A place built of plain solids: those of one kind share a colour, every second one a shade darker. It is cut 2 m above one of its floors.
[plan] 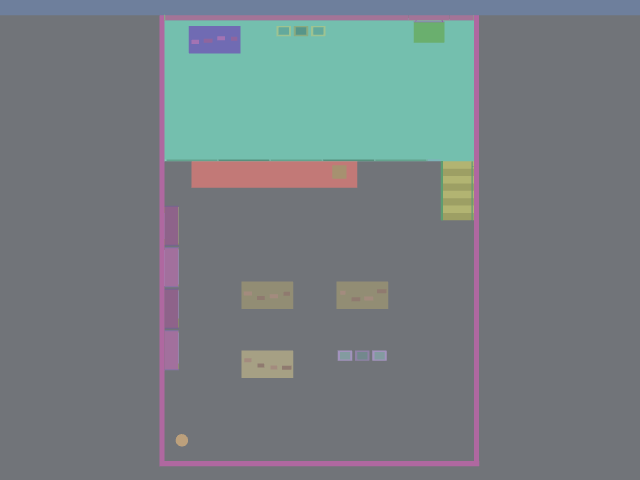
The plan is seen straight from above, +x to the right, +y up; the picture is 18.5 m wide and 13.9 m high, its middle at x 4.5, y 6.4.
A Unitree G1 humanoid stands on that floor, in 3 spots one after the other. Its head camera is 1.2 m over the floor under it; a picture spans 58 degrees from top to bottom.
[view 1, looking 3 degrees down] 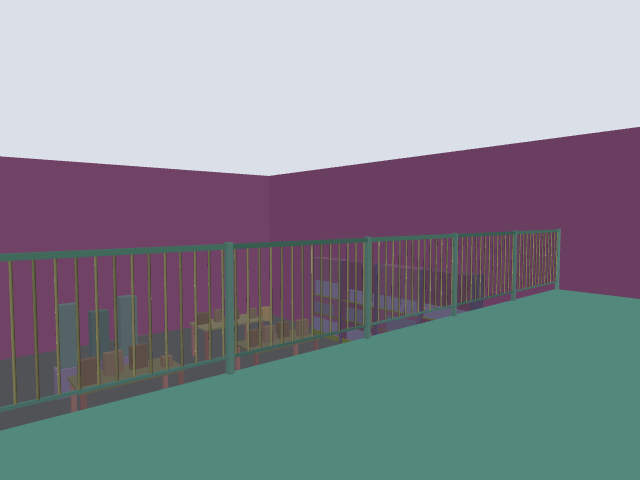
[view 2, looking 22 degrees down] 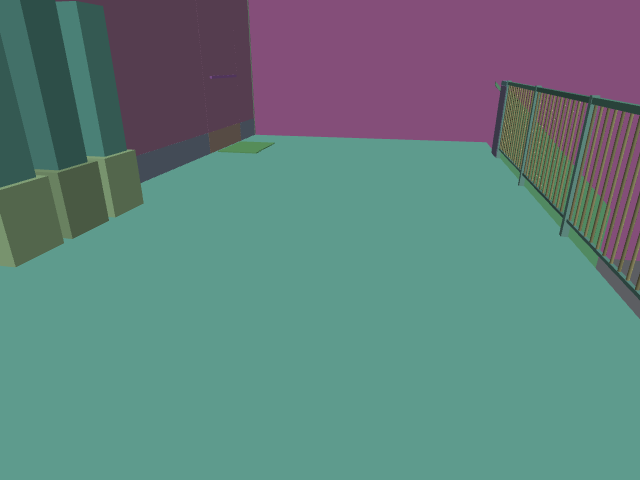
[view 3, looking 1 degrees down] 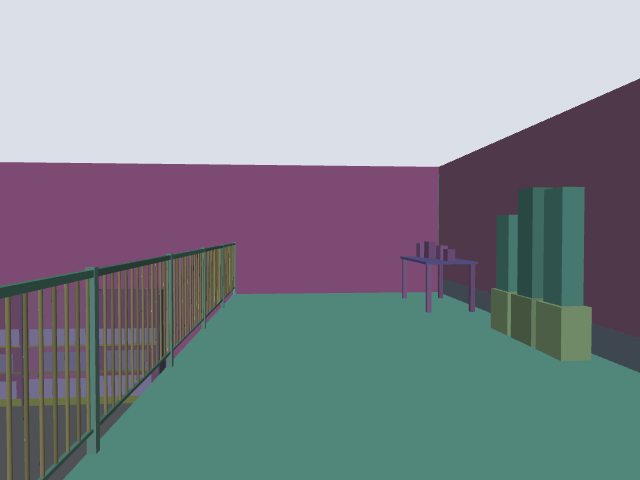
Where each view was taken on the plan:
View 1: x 7.66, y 11.66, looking -130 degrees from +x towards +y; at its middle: upper_guard_rail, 3.85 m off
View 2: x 1.20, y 9.88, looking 12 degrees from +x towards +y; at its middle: upper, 3.20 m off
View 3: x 8.51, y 9.78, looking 176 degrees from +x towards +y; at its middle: wall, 8.53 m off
